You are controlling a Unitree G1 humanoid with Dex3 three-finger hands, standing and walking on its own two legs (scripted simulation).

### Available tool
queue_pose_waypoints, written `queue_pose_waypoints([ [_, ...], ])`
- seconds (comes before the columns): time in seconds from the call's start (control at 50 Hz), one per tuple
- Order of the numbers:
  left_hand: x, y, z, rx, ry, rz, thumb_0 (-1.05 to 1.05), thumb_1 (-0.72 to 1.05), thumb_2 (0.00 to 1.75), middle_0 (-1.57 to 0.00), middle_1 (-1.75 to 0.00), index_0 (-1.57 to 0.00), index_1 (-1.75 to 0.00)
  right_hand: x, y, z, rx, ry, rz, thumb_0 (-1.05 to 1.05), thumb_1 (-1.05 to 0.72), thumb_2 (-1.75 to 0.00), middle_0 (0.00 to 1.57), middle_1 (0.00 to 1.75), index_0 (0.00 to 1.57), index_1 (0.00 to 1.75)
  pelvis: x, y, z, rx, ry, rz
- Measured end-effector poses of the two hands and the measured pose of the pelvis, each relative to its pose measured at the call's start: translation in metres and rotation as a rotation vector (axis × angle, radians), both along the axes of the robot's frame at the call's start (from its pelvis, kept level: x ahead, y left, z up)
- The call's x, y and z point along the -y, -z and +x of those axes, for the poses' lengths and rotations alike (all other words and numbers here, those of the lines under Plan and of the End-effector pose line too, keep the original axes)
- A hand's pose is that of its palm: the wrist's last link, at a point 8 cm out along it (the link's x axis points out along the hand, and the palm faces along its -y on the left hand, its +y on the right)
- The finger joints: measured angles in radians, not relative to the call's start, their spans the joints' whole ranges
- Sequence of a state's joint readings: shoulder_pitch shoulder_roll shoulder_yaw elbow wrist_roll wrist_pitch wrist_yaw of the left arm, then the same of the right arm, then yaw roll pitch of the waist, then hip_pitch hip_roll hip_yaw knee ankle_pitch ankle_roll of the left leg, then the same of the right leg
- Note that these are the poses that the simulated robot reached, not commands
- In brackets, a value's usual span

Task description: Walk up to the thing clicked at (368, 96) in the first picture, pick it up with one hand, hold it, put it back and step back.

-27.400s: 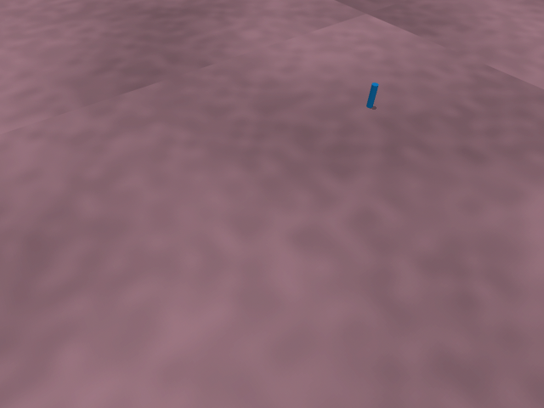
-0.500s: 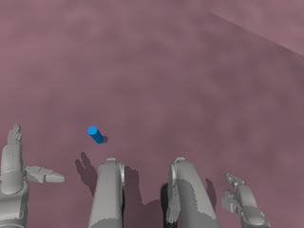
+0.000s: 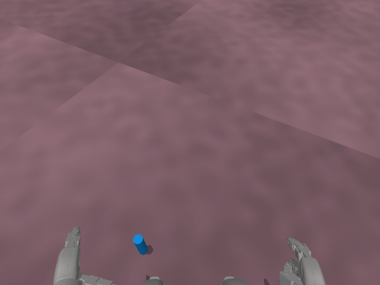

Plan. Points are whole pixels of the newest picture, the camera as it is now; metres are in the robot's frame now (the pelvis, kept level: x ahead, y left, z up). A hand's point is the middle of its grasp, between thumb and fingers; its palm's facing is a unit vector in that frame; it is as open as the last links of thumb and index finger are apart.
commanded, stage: home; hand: left
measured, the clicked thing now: (140, 244) +0.38 +0.20 -0.63
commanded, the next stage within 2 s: stand in 1.82 s
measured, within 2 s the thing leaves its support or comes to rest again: neither
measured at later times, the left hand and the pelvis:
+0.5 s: hand (102, 275) +0.17 +0.18 -0.04, palm faces +0.12 -0.95 -0.29, open 17.7 cm; pelvis +0.00 -0.01 +0.02, yaw +1 degrees
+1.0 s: hand (109, 280) +0.16 +0.16 -0.04, palm faces +0.12 -0.95 -0.28, open 17.7 cm; pelvis +0.00 -0.02 +0.02, yaw +1 degrees
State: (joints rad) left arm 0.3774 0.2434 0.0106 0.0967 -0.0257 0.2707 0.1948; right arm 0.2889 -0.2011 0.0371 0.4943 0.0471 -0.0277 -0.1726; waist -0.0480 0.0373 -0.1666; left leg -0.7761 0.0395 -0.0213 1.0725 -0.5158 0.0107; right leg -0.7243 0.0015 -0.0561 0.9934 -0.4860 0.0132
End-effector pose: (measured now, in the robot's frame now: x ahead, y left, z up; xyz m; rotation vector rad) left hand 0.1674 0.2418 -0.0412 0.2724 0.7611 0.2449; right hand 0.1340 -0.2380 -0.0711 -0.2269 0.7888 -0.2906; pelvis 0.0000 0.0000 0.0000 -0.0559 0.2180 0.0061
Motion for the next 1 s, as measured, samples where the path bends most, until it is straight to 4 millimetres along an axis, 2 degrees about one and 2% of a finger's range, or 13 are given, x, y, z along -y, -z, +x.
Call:
queue_pose_waypoints([
  [0.06, 0.007, -0.016, -0.004, 0.022, 0.014, -0.012, -0.01, -0.54, 0.05, -0.06, -0.05, -0.06, -0.05, -0.005, -0.007, 0.005, 0.032, -0.003, 0.011, 0.01, -0.9, -0.9, 0.21, 0.3, 0.21, 0.3, -0.002, -0.007, 0.005, 0.025, -0.002, 0.001],
  [0.14, 0.012, -0.028, -0.011, 0.036, 0.016, -0.028, -0.01, -0.55, 0.04, -0.06, -0.05, -0.06, -0.05, -0.009, -0.015, 0.014, 0.066, -0.018, 0.018, 0.01, -0.9, -0.9, 0.21, 0.3, 0.21, 0.3, -0.002, -0.012, 0.008, 0.047, -0.004, 0.004],
  [0.36, 0.013, -0.026, -0.024, 0.009, -0.006, -0.04, -0.01, -0.57, 0.03, -0.06, -0.05, -0.06, -0.05, -0.004, -0.03, 0.032, 0.128, -0.081, -0.013, 0.01, -0.9, -0.9, 0.21, 0.3, 0.21, 0.3, 0.005, -0.016, 0.006, 0.075, -0.016, 0.01],
  [0.58, 0.022, -0.032, -0.021, 0.033, 0.01, -0.043, -0.01, -0.59, 0.01, -0.05, -0.04, -0.05, -0.04, 0.006, -0.029, 0.022, 0.123, -0.073, -0.008, 0.01, -0.9, -0.9, 0.21, 0.3, 0.21, 0.3, 0.012, -0.018, 0.002, 0.089, -0.014, 0.017],
  [0.76, 0.028, -0.028, -0.029, 0.007, 0.008, -0.048, -0.01, -0.59, 0.01, -0.05, -0.04, -0.05, -0.05, 0.012, -0.023, 0.01, 0.093, -0.064, 0.002, 0.01, -0.91, -0.9, 0.21, 0.3, 0.21, 0.3, 0.017, -0.018, -0.002, 0.088, -0.013, 0.022],
  [1.0, 0.032, -0.03, -0.029, 0.023, 0.011, -0.045, -0.01, -0.59, 0.02, -0.05, -0.05, -0.05, -0.05, 0.016, -0.024, 0.011, 0.113, -0.062, 0.001, 0.01, -0.91, -0.9, 0.21, 0.3, 0.21, 0.3, 0.021, -0.018, -0.005, 0.093, -0.012, 0.026],
])
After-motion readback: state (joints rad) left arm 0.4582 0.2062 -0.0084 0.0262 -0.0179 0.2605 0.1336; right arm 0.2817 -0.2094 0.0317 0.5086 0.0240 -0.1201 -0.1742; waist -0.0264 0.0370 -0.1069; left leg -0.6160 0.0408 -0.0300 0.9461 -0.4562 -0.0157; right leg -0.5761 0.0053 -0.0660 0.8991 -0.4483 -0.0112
